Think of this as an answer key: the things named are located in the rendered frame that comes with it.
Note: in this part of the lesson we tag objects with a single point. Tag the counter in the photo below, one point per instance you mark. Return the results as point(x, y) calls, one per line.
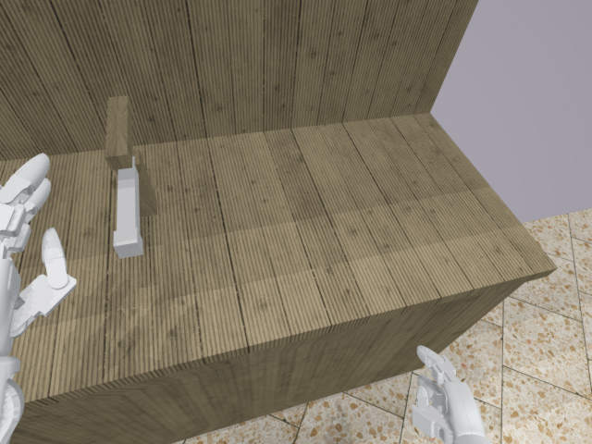
point(306, 223)

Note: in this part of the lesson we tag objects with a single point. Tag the right robot hand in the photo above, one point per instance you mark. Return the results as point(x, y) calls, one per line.
point(453, 412)

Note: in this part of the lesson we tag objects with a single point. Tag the robot left forearm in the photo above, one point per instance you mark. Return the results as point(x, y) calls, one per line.
point(11, 398)

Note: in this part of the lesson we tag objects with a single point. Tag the tap lever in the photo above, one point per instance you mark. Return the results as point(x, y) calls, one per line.
point(127, 239)

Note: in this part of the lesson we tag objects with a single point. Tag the left robot hand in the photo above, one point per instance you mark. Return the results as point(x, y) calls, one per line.
point(22, 197)

